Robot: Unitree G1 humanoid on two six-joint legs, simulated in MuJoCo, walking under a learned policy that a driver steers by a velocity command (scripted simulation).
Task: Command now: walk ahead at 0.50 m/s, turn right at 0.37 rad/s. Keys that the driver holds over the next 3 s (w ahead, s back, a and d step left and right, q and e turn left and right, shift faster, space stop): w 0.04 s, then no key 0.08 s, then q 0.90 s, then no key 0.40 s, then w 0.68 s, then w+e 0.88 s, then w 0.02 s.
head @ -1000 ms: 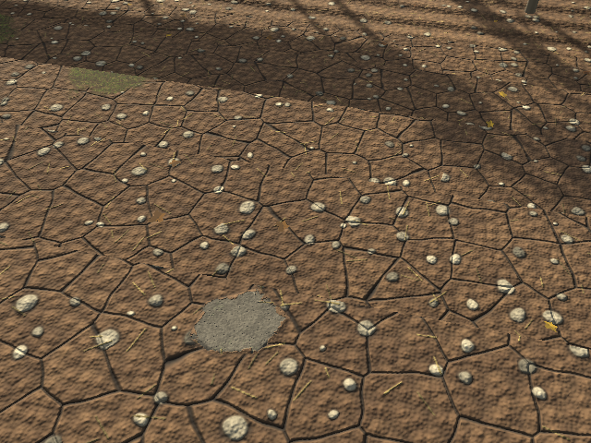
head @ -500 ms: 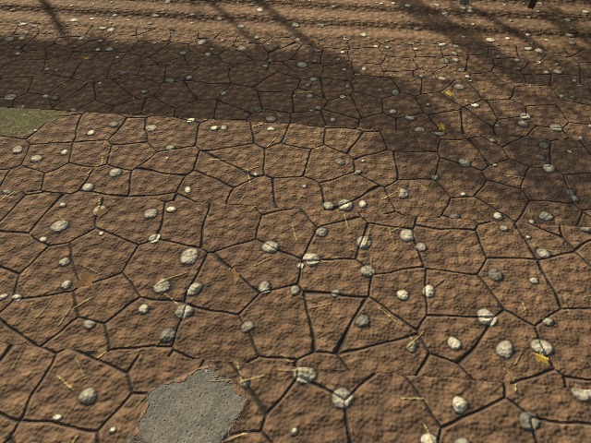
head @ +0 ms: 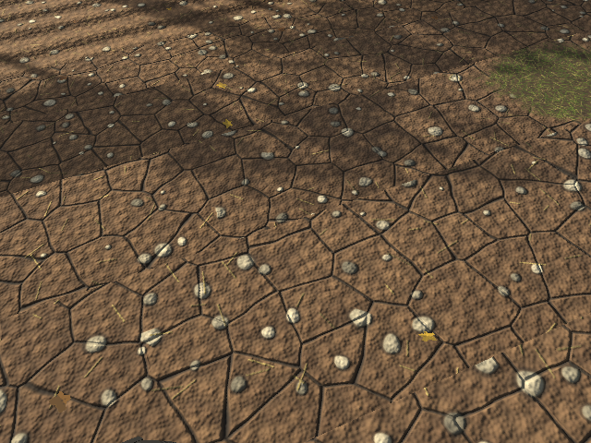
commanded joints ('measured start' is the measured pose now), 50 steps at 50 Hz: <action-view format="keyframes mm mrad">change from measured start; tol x32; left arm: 1 -37 83 35 -60 6 -8 18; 6 651 243 114 142 -5 -15 69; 15 84 139 113 74 2 -90 66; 50 185 151 64 -97 -19 -3 114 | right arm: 1 23 -186 -54 -18 7 5 3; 50 -249 -275 -105 -508 62 21 47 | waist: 1 68 108 118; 6 308 -66 -481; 11 64 -47 -8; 50 83 117 -93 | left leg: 1 -3 292 -89 -8 917 218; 4 -275 211 -13 380 1180 128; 6 -772 -18 -153 1027 -254 -25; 7 -929 30 -313 1065 -279 19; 14 -381 120 -259 720 107 16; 24 -539 75 -280 401 225 31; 28 -18 358 -858 91 1123 542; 50 -336 148 -831 93 376 323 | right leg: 1 53 49 -45 -47 -154 -10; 4 660 134 -82 -43 120 -93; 6 1333 -320 595 -223 564 -421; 14 198 -121 -48 -536 299 -145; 26 540 -172 -72 -158 101 -61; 28 216 145 -93 343 -798 117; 31 91 26 97 584 -727 121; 50 359 84 8 -149 -366 141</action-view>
